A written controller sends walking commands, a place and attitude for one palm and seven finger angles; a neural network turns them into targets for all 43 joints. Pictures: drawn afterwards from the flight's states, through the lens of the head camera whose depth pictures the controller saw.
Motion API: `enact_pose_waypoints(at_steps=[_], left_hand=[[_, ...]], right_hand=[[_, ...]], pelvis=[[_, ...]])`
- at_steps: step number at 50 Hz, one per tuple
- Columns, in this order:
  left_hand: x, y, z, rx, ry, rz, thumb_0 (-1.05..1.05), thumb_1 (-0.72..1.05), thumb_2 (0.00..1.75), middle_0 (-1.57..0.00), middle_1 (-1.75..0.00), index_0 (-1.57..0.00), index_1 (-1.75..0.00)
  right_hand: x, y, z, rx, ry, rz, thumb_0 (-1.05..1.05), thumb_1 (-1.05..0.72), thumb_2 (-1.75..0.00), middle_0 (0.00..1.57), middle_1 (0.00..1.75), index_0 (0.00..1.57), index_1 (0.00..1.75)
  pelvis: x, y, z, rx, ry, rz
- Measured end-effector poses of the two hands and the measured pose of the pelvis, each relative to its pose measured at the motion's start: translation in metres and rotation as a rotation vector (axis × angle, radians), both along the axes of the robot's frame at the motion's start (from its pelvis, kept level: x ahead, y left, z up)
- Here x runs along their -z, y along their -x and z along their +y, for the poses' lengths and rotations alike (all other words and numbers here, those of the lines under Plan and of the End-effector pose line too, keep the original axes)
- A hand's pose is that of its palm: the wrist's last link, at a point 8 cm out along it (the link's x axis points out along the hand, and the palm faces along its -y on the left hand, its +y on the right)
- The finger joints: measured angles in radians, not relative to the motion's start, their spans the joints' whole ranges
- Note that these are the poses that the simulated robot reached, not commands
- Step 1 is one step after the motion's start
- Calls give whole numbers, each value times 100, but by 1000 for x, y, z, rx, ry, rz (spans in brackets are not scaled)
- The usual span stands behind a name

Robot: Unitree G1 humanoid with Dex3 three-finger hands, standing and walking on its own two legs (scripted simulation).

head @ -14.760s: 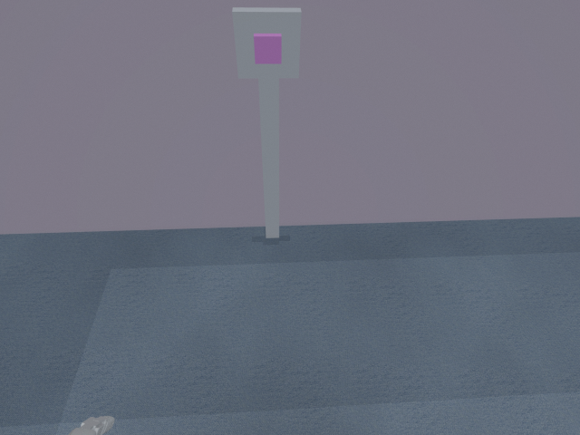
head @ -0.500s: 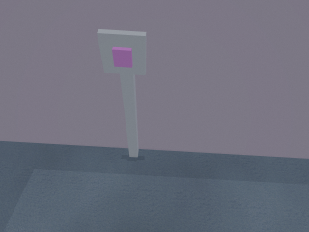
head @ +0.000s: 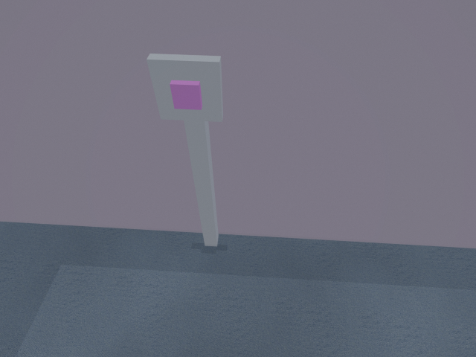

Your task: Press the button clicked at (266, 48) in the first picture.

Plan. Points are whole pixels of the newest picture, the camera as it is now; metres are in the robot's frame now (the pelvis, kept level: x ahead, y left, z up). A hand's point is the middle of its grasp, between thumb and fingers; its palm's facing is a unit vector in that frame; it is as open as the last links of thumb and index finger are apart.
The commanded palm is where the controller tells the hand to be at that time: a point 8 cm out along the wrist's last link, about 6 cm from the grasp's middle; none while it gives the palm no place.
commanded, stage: look again from close up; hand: left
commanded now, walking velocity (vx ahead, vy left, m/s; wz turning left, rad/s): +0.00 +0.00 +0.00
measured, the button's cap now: (187, 94) +0.68 +0.17 +0.08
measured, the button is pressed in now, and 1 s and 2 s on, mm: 0 0 0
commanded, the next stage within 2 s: shuffle to correct the standing spot in 0.28 s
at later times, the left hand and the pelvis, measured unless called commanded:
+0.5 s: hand out of the picture -0.04 +0.13 -0.18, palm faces +0.06 -0.99 -0.16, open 7.4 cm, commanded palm none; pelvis +0.00 -0.01 +0.00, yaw +1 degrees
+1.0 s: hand out of the picture +0.14 +0.18 -0.17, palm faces +0.03 -0.97 -0.22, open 7.3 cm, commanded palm none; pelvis +0.11 -0.01 +0.00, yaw +0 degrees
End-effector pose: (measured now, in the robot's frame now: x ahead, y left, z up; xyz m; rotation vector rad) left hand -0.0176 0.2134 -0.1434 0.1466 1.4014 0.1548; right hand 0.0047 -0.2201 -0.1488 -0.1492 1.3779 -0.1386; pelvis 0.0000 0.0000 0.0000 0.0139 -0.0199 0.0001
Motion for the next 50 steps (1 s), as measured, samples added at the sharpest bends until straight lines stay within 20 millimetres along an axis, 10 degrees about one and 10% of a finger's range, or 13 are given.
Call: enact_pose_waypoints(at_steps=[25, 36, 40, 50], left_hand=[[4, 26, -29, -47, 38, 46, 1, 91, 90, -20, -30, -20, -30], [21, 45, -14, -116, 87, 186, 1, 91, 90, -20, -30, -20, -30], [16, 10, 0, -61, 72, 194, 1, 91, 90, -20, -30, -20, -29], [-5, -154, 14, 4, -32, -72, 3, 95, 90, -20, -30, -19, -29]], right_hand=[[7, 31, 6, 12, -53, 78, 0, -91, -90, 19, 30, 20, 30], [5, -28, 10, 0, 14, 7, 1, -91, -90, 19, 30, 20, 30], [2, -39, 18, 40, 10, -24, 0, -91, -90, 19, 30, 20, 30], [1, -46, 27, 64, -96, 131, 0, -90, -90, 20, 30, 20, 30]], pelvis=[[4, 0, -13, -12, 5, -2], [18, -44, 8, -15, 6, 6], [13, -60, 12, 2, -3, 13], [3, -111, -9, -6, -6, 32]])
